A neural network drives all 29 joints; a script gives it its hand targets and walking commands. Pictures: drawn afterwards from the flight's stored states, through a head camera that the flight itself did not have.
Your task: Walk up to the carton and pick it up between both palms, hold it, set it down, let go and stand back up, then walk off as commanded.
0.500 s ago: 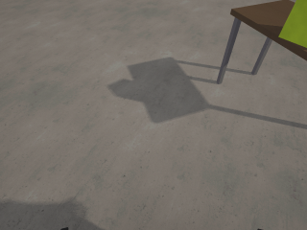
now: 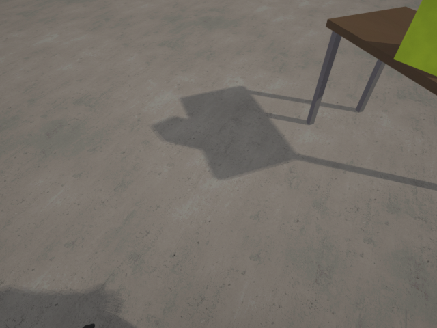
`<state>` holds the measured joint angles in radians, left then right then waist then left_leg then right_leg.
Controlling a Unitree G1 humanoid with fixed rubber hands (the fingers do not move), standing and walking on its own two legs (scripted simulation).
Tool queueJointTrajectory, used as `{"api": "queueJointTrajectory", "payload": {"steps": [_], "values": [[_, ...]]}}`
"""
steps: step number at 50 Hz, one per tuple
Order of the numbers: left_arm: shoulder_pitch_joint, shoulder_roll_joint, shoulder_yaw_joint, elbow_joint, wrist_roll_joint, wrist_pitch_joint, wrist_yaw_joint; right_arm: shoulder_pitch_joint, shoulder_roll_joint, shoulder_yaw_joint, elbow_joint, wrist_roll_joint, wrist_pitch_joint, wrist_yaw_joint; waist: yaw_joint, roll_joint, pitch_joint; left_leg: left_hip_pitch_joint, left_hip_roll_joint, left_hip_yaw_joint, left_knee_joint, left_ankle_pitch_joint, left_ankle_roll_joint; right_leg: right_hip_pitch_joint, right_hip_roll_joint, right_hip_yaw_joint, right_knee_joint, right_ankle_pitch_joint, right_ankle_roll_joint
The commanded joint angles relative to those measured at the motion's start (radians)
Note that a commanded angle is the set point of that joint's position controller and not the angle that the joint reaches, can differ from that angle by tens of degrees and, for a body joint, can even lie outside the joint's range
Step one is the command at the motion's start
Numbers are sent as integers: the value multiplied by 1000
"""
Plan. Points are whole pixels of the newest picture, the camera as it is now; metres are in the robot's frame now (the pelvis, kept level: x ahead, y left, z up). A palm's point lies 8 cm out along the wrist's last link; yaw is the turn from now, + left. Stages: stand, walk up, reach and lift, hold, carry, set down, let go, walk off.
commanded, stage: stand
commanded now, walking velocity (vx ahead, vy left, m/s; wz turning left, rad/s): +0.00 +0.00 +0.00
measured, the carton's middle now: out of the picture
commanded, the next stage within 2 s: walk up in 0.96 s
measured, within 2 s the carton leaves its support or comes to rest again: neither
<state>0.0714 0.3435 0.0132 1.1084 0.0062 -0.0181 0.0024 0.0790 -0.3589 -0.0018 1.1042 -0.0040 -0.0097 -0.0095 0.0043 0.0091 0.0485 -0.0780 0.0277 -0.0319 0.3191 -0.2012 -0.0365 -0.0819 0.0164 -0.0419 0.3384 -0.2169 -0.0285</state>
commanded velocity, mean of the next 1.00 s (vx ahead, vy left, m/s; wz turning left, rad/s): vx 0.00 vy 0.00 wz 0.00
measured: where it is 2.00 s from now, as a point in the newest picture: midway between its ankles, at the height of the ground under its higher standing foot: outside the picture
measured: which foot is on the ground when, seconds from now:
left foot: down 0.00-1.00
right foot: down 0.00-1.00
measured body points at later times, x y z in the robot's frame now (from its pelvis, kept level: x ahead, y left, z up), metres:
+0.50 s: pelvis +0.00 +0.00 +0.00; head +0.01 +0.00 +0.45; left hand +0.09 +0.31 -0.12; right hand +0.09 -0.30 -0.13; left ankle -0.02 +0.14 -0.75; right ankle -0.02 -0.10 -0.75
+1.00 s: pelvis -0.01 +0.01 +0.00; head +0.00 +0.00 +0.45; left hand +0.07 +0.31 -0.12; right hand +0.08 -0.29 -0.13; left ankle -0.02 +0.14 -0.75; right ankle -0.02 -0.10 -0.75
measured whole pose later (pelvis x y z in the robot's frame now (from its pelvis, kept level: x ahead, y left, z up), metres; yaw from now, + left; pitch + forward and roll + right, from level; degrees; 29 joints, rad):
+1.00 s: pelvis -0.01 +0.01 +0.00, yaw +0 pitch -2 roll +0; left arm 0.10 0.34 0.01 1.11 0.00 -0.01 0.00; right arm 0.10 -0.35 0.01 1.11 -0.01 -0.02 -0.01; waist 0.00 0.02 0.05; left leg -0.10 0.02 -0.03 0.32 -0.19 -0.03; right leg -0.09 0.00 -0.04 0.33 -0.20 -0.02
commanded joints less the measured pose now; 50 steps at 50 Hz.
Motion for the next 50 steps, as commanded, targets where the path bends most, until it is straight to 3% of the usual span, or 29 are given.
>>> {"api": "queueJointTrajectory", "payload": {"steps": [1,2,3,5,6,9,10,11,13,18,19,21,23,24,25,26,27,28,29,31,33,34,36,38,39,42,43,48,50], "values": [[-31,225,46,-45,10,-18,5,-41,-203,-42,-62,-4,-15,-4,-6,4,-89,29,97,-49,8,267,60,19,-149,104,-56,293,-1],[-53,239,50,-54,-4,-16,6,-45,-159,-31,-65,6,-11,0,-10,-57,-85,34,102,-52,-15,216,46,-16,-150,118,-74,299,-1],[-54,205,40,-50,6,-16,4,-4,-209,-41,-61,2,-13,-8,-17,10,-95,20,97,-43,-11,231,46,20,-141,101,-51,280,3],[-57,193,33,-62,-4,-14,6,-34,-187,-25,-72,0,-10,-5,2,-45,-103,23,106,-61,-13,206,48,11,-151,99,-59,253,4],[-53,215,36,-51,-4,-10,11,-27,-197,-34,-63,-3,-15,-6,-10,12,-103,-3,96,-45,-24,185,59,36,-161,125,-58,253,0],[-61,240,40,-54,-2,-11,12,-39,-174,-27,-71,4,-13,-4,-11,-31,-90,17,107,-56,-16,205,53,11,-147,115,-62,243,-2],[-36,202,33,-45,-4,-11,13,-24,-206,-37,-60,-5,-12,-8,-22,36,-75,-16,93,-52,-19,218,55,22,-152,103,-64,286,4],[-33,208,29,-49,-9,-13,15,-17,-194,-34,-67,-6,-13,-5,-1,-55,-81,-14,99,-69,-16,192,59,53,-154,108,-65,263,-3],[-12,230,36,-52,-5,-16,6,-31,-209,-35,-57,-13,-4,-5,20,1,-65,-15,100,-54,-33,208,63,19,-155,122,-68,258,3],[-41,239,50,-45,-6,-13,8,-39,-193,-35,-64,-6,-10,-9,-1,-47,-19,-23,102,-54,-39,190,49,8,-142,117,-88,241,11],[-34,208,40,-47,-4,-14,8,-16,-214,-36,-74,-7,-13,-5,-3,-4,-25,-21,99,-51,-35,201,61,-15,-146,104,-62,195,0],[-37,215,43,-48,-10,-14,6,-29,-195,-33,-68,-6,-10,0,-5,-49,-99,9,102,-53,-22,188,53,20,-150,108,-71,237,0],[-11,241,40,-40,-2,-18,10,-18,-214,-34,-57,-12,-16,-2,13,55,-80,-29,99,-53,-11,230,62,45,-155,119,-48,275,-2],[-14,219,37,-45,-7,-14,11,-3,-192,-29,-61,-1,-16,-8,-4,-15,-66,-31,101,-66,-34,242,65,47,-158,106,-40,273,-11],[-28,242,41,-53,-5,-11,6,6,-174,-23,-53,-6,-16,-5,-11,-18,-96,-7,110,-56,-32,220,62,55,-158,116,-55,261,-7],[-6,220,42,-55,-6,-7,3,-28,-217,-29,-59,-7,-20,-6,9,45,-96,3,101,-52,-25,250,49,48,-154,107,-50,254,-1],[-33,205,29,-49,-10,-6,1,-13,-207,-31,-62,11,-20,-7,-6,1,-84,12,106,-66,-27,259,48,0,-160,116,-42,243,-11],[-48,180,22,-72,-5,-14,-4,13,-211,-32,-49,0,-22,-7,1,34,-88,4,102,-56,-29,221,38,22,-158,112,-59,219,-1],[-26,209,35,-39,-10,-13,5,12,-197,-26,-50,2,-18,-4,-15,-43,-76,5,115,-72,-46,199,56,20,-156,99,-58,218,-1],[-21,246,38,-48,6,-10,10,-12,-213,-33,-52,-3,-13,2,-22,-40,-54,-10,97,-75,-34,191,53,-11,-146,86,-58,248,12],[-6,216,29,-49,-3,-16,8,1,-191,-21,-53,-9,-13,-3,7,47,-51,-47,101,-70,-31,173,64,30,-158,109,-78,149,11],[-15,255,37,-45,-8,-17,9,14,-170,-15,-46,-1,-15,-3,-17,-20,-51,-37,103,-81,-29,182,58,9,-152,106,-66,186,4],[3,194,29,-52,-9,-20,4,-20,-193,-24,-40,-12,-18,-6,20,35,-88,-17,107,-61,-19,230,68,43,-172,115,-60,218,1],[-44,233,36,-57,-7,-12,5,2,-214,-24,-39,-5,-17,-9,-23,-29,-41,-37,101,-68,-49,185,48,23,-160,106,-54,225,2],[-5,176,28,-63,-3,-11,1,16,-216,-32,-42,-8,-21,-13,8,-13,-56,-51,106,-68,-35,189,67,49,-160,121,-59,209,-4],[-12,216,33,-59,-7,-7,5,2,-204,-22,-38,2,-24,-9,-10,44,-28,-45,98,-67,-47,157,56,-16,-161,129,-73,169,-1],[8,216,35,-53,-4,-3,-2,-4,-186,-19,-41,-8,-25,-3,10,-22,-54,-18,105,-78,-43,175,48,-27,-149,84,-62,141,6],[-38,206,31,-58,0,-12,-2,-5,-189,-23,-49,-12,-19,-9,-13,6,-67,-30,100,-78,-42,124,60,-11,-161,114,-77,115,0],[-16,193,23,-43,4,-13,-3,-49,-212,-28,-52,-3,-20,-4,-2,-83,-58,-20,115,-92,-48,160,63,-20,-144,102,-77,106,11]]}}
